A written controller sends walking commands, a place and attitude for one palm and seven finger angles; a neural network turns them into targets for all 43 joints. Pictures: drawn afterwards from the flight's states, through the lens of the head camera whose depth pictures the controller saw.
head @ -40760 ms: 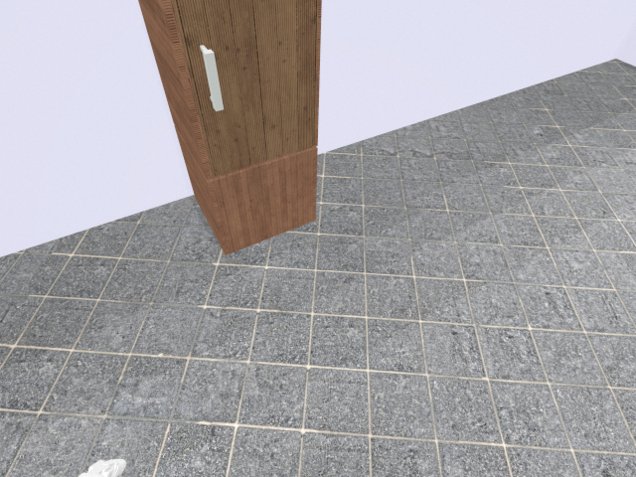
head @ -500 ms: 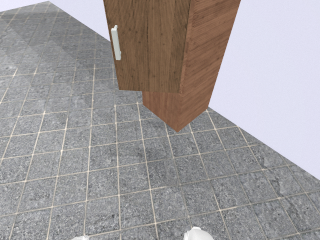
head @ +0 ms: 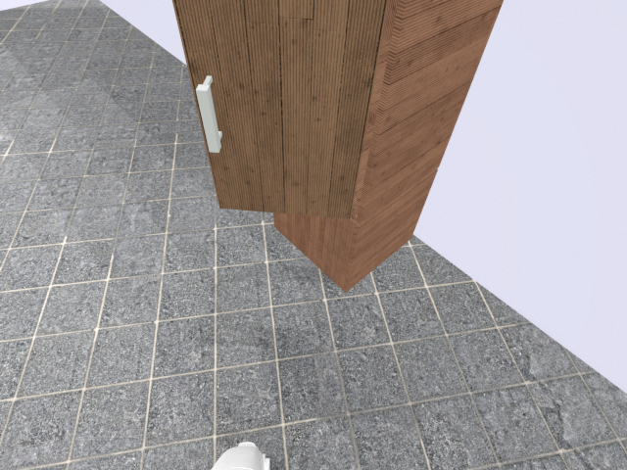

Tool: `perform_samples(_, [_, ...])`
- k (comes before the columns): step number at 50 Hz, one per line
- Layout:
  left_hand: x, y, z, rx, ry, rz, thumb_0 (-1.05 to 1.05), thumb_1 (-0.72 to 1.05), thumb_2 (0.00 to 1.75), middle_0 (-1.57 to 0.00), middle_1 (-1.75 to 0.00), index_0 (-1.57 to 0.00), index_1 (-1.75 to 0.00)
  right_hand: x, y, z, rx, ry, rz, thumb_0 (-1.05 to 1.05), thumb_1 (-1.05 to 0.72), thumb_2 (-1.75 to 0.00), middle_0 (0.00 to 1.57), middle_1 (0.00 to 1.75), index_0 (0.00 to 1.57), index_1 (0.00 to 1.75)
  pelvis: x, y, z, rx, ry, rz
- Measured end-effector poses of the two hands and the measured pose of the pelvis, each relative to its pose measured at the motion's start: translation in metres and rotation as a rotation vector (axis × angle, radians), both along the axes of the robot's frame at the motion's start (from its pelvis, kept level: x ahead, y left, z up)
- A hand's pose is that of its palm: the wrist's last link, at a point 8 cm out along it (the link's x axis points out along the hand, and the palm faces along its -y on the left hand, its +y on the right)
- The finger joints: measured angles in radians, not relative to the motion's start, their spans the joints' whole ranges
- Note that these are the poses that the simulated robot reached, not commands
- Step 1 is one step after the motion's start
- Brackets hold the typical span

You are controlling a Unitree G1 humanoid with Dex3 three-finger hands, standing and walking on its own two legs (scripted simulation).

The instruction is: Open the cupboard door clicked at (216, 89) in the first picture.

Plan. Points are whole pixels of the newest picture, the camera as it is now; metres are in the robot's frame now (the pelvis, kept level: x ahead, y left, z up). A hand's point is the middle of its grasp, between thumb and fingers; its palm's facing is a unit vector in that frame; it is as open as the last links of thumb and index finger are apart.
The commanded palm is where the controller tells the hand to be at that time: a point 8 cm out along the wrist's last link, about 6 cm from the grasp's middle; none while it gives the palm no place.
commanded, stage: take the last steps up to it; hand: left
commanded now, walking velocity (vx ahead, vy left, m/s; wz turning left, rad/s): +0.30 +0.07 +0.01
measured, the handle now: (211, 115) +0.78 +0.29 -0.02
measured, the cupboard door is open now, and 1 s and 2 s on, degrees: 43 43 43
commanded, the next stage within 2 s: come to a stop and stand still in 0.36 s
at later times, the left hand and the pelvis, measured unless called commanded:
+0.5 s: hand (189, 379) +0.26 +0.22 -0.17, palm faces -0.03 -0.98 -0.18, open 7.4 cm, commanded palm none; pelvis +0.17 +0.05 +0.00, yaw -2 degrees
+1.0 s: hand (166, 394) +0.24 +0.26 -0.19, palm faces +0.05 -0.98 -0.20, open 7.4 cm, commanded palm none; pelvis +0.19 +0.07 -0.01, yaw -1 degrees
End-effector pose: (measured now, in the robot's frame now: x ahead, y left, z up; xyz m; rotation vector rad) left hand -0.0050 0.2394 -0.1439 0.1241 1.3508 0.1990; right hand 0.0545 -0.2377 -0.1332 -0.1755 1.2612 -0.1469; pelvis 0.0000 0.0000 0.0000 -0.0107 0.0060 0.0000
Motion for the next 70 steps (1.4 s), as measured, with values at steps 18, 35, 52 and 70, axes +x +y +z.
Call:
perform_samples(18, [0.162,0.046,-0.003,-0.049,-0.044,-0.040,0.00,0.91,0.90,-0.19,-0.30,-0.19,-0.30,0.101,0.060,0.006,-0.039,0.007,-0.015,-0.01,-0.95,-0.90,0.20,0.29,0.21,0.30,0.125,0.058,0.003,0.007,-0.002,-0.022])
perform_samples(35, [0.320,0.003,0.001,0.000,-0.185,-0.164,0.00,0.90,0.90,-0.20,-0.30,-0.20,-0.30,0.087,0.059,-0.022,0.058,0.292,-0.164,0.01,-0.91,-0.90,0.20,0.29,0.20,0.30,0.202,0.029,-0.009,0.018,-0.007,-0.010])
perform_samples(52, [0.225,0.073,-0.009,0.010,-0.022,-0.017,0.00,0.91,0.90,-0.20,-0.30,-0.20,-0.30,0.179,0.075,-0.001,-0.036,0.013,-0.004,0.00,-0.91,-0.90,0.20,0.29,0.20,0.30,0.185,0.067,-0.005,0.005,-0.008,-0.015])
perform_samples(70, [0.168,0.037,-0.005,-0.033,0.082,-0.053,0.00,0.90,0.90,-0.20,-0.30,-0.20,-0.30,0.138,0.065,-0.008,0.005,0.080,-0.056,0.00,-0.92,-0.90,0.20,0.29,0.21,0.30,0.175,0.059,0.001,0.016,-0.021,-0.027])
